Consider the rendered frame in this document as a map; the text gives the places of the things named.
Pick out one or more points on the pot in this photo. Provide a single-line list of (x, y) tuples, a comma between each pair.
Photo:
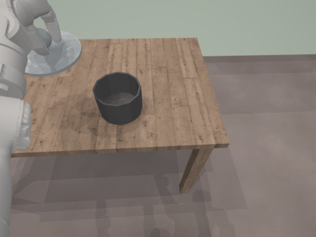
[(119, 97)]

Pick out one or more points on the lid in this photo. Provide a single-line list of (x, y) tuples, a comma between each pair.
[(62, 56)]

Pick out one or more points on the robot left upper arm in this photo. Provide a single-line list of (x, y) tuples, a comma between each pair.
[(15, 134)]

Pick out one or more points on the table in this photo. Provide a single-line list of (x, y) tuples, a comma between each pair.
[(179, 112)]

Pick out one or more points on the knob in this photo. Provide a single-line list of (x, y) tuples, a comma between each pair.
[(46, 37)]

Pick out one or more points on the robot left hand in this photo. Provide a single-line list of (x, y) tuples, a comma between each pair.
[(41, 8)]

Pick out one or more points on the left robot forearm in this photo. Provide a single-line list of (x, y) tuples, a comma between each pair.
[(15, 44)]

